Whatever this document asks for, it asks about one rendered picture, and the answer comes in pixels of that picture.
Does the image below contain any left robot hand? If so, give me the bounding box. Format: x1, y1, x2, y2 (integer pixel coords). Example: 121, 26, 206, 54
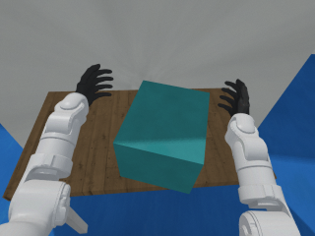
75, 64, 114, 106

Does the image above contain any right robot forearm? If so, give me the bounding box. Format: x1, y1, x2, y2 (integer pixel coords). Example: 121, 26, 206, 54
224, 113, 301, 236

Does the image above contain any left robot forearm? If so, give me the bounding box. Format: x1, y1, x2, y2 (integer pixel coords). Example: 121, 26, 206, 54
8, 92, 89, 221

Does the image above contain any table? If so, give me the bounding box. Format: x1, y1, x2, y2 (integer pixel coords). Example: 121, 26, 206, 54
2, 88, 277, 234

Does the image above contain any right robot hand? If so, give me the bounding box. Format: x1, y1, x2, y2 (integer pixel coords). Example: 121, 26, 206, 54
218, 79, 250, 118

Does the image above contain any carton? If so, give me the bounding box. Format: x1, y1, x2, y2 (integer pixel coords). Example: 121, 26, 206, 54
113, 81, 210, 194

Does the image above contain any robot right upper arm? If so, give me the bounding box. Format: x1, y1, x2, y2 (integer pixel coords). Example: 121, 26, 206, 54
238, 210, 299, 236

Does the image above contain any robot left upper arm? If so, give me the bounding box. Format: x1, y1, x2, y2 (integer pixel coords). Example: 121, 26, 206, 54
0, 179, 71, 236

